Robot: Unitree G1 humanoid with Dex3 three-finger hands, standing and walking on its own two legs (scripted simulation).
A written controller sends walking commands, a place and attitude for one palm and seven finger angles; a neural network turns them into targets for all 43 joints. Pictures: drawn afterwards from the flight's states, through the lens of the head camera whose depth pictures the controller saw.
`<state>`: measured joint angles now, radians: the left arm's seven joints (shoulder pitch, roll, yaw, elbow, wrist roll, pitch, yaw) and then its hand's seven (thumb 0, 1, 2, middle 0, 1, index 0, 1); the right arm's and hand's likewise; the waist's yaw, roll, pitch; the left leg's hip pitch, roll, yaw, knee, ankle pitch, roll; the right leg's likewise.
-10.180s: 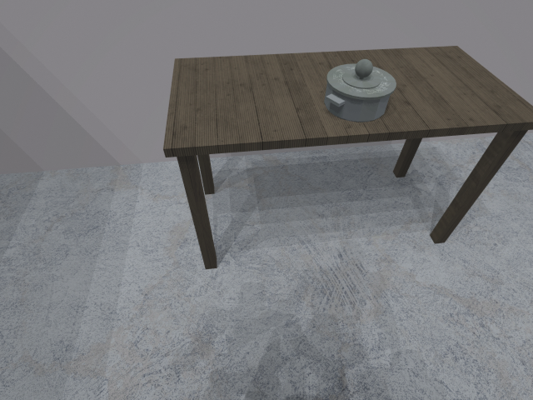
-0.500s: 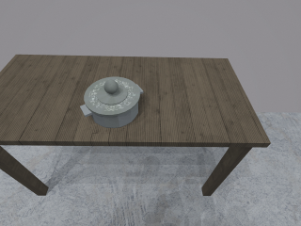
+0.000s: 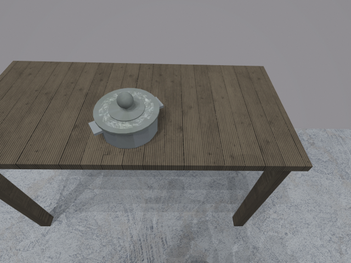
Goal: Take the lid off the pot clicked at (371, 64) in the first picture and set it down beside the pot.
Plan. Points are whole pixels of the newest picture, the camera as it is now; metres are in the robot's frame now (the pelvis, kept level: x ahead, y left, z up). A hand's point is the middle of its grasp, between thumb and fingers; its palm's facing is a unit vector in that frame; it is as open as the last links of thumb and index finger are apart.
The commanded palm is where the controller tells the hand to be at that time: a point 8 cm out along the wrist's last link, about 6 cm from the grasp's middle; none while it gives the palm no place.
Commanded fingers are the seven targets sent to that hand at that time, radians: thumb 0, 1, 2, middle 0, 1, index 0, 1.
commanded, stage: shuffle to correct the standing spot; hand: left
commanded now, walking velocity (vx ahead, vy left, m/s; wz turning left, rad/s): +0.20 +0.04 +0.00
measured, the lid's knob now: (125, 100) +0.54 +0.19 +0.04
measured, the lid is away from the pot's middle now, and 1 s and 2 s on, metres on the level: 0.00 0.00 0.00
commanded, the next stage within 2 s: come to a stop and stand still in 0.32 s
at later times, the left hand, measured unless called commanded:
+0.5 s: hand out of the picture +0.04 +0.15 -0.18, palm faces +0.08 -0.98 -0.17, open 7.4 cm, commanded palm none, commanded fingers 0.00 0.90 0.90 -0.20 -0.30 -0.20 -0.30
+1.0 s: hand out of the picture +0.04 +0.18 -0.18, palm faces +0.06 -0.97 -0.23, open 7.4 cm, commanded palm none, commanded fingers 0.00 0.90 0.90 -0.20 -0.30 -0.20 -0.30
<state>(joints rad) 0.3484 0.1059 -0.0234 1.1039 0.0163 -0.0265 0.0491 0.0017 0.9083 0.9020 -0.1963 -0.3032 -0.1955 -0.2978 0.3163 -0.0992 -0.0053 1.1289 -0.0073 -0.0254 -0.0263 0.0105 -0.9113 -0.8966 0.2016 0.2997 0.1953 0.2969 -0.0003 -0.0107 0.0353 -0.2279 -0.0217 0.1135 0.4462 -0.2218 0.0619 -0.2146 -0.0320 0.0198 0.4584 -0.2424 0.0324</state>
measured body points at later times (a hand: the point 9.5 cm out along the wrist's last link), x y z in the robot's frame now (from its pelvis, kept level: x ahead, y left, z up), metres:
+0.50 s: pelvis +0.06 +0.00 -0.01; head +0.09 +0.00 +0.44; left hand +0.03 +0.20 -0.17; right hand +0.05 -0.21 -0.17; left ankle +0.01 +0.08 -0.74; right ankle +0.00 -0.14 -0.74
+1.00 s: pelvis +0.03 +0.00 -0.01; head +0.05 -0.01 +0.44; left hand +0.03 +0.23 -0.16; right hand +0.06 -0.23 -0.16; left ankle +0.01 +0.08 -0.74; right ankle +0.00 -0.14 -0.74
